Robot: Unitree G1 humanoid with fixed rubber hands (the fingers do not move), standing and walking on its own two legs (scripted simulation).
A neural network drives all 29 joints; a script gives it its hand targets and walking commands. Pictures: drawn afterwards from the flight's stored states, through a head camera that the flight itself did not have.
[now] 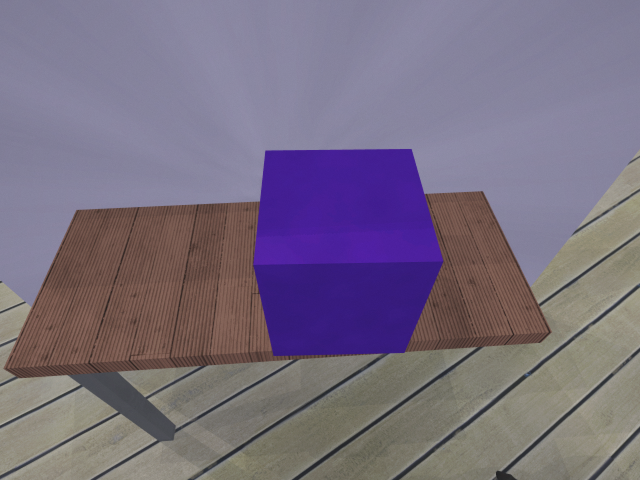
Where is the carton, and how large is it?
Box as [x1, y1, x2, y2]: [253, 149, 442, 355]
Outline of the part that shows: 411,149 265,151 253,265 273,355 404,352 442,263 442,258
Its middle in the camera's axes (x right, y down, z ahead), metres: +0.03 +0.03 +0.58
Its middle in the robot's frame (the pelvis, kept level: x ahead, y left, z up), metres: +0.41 -0.02 +0.00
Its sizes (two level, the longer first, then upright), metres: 0.210 0.200 0.250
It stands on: a table, 0.65 m high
